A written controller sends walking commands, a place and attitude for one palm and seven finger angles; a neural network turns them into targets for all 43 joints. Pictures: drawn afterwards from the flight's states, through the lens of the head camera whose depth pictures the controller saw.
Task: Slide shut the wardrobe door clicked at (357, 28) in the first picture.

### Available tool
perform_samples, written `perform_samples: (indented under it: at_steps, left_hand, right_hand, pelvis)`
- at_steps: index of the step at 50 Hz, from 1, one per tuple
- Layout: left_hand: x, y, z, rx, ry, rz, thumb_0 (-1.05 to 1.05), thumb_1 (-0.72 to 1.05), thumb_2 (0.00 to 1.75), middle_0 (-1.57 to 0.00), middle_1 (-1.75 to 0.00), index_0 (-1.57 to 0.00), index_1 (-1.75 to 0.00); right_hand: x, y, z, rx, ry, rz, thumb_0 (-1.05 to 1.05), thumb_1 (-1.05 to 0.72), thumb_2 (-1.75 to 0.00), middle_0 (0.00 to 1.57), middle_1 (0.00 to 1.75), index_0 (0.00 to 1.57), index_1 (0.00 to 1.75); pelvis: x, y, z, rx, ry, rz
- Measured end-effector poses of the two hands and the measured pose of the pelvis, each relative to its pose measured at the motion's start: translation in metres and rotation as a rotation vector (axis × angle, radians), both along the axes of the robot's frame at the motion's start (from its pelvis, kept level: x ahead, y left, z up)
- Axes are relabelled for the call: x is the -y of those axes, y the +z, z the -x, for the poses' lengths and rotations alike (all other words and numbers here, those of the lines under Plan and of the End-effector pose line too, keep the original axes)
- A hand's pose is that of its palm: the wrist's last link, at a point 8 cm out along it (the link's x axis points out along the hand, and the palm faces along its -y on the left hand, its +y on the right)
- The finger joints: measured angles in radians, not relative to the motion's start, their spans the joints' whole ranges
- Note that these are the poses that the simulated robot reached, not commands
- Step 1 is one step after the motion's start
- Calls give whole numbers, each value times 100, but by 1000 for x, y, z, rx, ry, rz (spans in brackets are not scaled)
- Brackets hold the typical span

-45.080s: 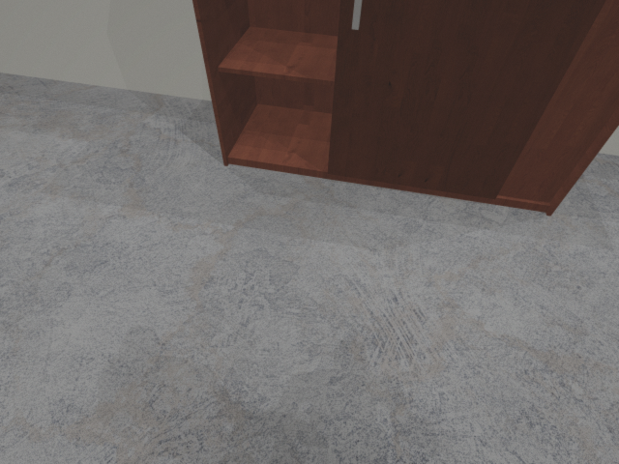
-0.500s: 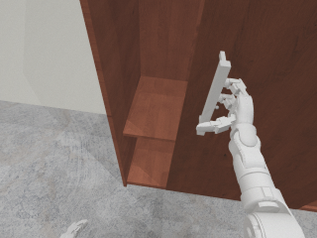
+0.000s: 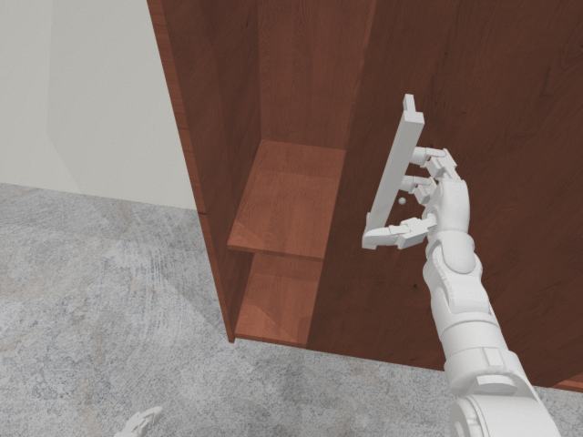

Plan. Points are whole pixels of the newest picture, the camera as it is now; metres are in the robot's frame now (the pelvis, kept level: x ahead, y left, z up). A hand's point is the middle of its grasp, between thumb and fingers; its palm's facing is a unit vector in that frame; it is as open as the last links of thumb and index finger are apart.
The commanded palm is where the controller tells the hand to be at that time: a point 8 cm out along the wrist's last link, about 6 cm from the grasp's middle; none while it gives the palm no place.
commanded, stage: slide the fingers in behind the handle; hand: right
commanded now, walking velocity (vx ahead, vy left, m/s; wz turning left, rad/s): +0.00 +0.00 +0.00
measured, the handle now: (386, 181) +0.47 -0.08 +0.11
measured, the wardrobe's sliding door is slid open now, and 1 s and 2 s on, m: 0.25 0.25 0.25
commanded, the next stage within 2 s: grip the handle and tug to test in 1.50 s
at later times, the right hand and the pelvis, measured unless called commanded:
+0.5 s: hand (383, 200) +0.41 -0.07 +0.13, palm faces +0.01 +1.00 -0.01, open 14.0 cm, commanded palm +0.38 -0.12 +0.12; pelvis +0.00 +0.00 +0.00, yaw +0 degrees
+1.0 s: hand (376, 202) +0.41 -0.06 +0.13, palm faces +0.01 +1.00 +0.00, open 14.0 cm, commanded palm +0.38 -0.11 +0.12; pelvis +0.00 +0.01 +0.00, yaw -1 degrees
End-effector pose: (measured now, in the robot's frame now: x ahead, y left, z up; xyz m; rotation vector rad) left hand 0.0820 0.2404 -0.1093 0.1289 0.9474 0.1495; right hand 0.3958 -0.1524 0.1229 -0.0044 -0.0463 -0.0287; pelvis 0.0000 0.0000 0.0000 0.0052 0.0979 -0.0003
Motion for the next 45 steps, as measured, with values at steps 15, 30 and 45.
perform_samples:
  at_steps: [15,30,45]
  left_hand:
    - [6,2,-16,32,-31,4,1,91,90,-20,-30,-20,-30]
    - [2,0,-11,9,-26,11,1,91,90,-20,-30,-20,-30]
    - [-4,2,-15,18,-26,12,1,91,90,-20,-30,-19,-30]
  right_hand:
    - [-21,0,2,-8,24,-7,-2,51,-30,30,120,30,120]
    - [-29,0,5,-12,19,2,-2,50,-30,30,120,30,120]
    - [-36,2,6,-3,19,-2,-2,50,-30,30,120,30,120]
  pelvis:
    - [2,0,1,3,-8,1]
    - [-4,1,-2,9,-8,3]
    - [-8,2,-4,11,-6,6]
